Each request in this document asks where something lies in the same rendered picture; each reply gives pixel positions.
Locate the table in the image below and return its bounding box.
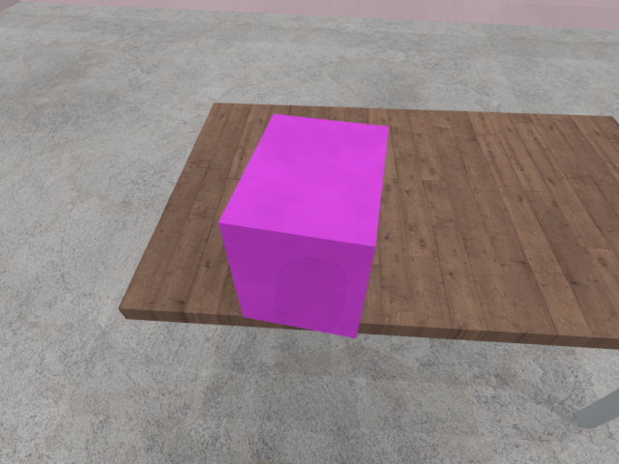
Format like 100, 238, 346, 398
118, 102, 619, 428

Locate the carton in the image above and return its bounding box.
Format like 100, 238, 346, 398
219, 114, 389, 338

